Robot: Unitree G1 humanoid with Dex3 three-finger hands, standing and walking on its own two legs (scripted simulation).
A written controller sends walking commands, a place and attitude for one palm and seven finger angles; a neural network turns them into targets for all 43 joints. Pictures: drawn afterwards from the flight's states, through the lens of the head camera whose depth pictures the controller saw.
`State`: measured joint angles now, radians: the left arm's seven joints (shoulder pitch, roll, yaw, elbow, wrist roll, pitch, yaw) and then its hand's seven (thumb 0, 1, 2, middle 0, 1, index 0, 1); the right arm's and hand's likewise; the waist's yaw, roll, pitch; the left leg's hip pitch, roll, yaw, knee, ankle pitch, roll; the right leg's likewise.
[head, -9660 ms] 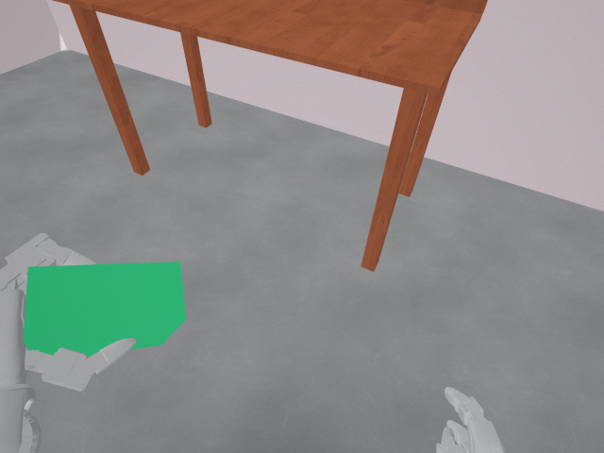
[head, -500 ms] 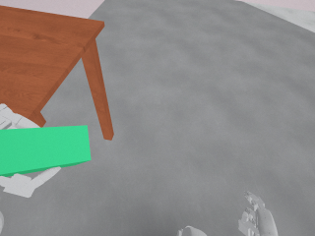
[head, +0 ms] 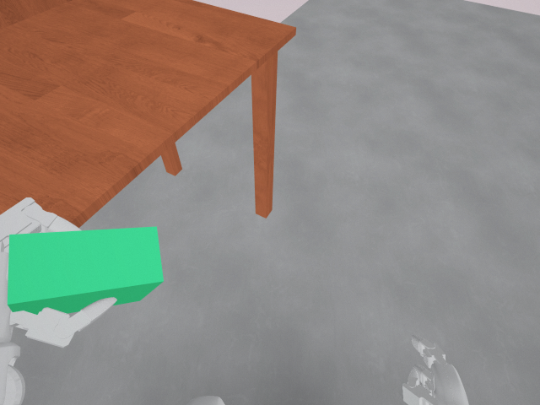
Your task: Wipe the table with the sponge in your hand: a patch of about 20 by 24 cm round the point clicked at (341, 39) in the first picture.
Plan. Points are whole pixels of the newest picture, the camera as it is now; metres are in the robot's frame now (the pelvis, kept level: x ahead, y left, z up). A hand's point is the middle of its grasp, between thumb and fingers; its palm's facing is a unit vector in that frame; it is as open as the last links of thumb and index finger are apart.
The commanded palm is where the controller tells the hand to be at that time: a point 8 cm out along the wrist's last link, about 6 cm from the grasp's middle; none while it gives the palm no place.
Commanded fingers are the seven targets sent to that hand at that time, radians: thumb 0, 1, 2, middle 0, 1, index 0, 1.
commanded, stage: turn to face it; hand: left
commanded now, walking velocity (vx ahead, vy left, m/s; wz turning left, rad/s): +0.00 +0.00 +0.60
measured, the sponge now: (109, 271) +0.23 +0.20 +0.14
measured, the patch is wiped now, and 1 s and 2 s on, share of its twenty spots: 0.00 0.00 0.00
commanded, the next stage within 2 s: take the last steps up to it in 0.90 s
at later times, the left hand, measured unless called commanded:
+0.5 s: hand out of the picture +0.06 +0.25 +0.16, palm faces +0.61 -0.64 -0.47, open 9.8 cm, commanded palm +0.00 +0.28 +0.18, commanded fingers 0.00 0.10 1.30 -1.20 -1.60 -1.20 -1.60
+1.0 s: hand out of the picture -0.09 +0.24 +0.18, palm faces +0.76 -0.49 -0.43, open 9.8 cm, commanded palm -0.16 +0.25 +0.18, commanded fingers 0.00 0.10 1.30 -1.20 -1.60 -1.20 -1.60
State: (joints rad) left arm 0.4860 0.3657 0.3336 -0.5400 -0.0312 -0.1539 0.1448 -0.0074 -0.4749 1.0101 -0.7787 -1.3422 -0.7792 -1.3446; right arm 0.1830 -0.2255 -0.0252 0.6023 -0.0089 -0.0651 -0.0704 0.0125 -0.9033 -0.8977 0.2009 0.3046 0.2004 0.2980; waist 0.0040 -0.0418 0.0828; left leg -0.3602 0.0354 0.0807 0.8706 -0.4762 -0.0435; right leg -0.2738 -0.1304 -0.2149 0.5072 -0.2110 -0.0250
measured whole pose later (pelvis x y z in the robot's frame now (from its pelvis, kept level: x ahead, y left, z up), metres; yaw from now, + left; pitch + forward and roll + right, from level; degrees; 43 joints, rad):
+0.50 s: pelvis -0.07 -0.04 -0.01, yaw +18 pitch -2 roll +1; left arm 0.45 0.36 0.34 -0.47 -0.05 -0.14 0.12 -0.01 -0.47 1.01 -0.78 -1.34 -0.78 -1.34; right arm 0.18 -0.18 0.01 0.65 0.01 -0.09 -0.02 0.01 -0.90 -0.90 0.20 0.30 0.20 0.30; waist 0.03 0.06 0.09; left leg -0.50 -0.02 -0.07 1.04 -0.40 -0.05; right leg -0.26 -0.03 -0.14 0.56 -0.28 -0.05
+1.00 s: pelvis -0.14 -0.07 +0.00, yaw +33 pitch -1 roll -1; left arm 0.52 0.39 0.37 -0.59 -0.04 -0.20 0.14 -0.01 -0.47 1.01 -0.78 -1.34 -0.78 -1.34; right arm 0.23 -0.14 0.02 0.59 0.01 -0.13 -0.01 0.01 -0.90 -0.90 0.20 0.30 0.20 0.30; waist 0.01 0.00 0.05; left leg -0.24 0.04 -0.04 0.51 -0.26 -0.03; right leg -0.43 -0.03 -0.09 0.87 -0.43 0.07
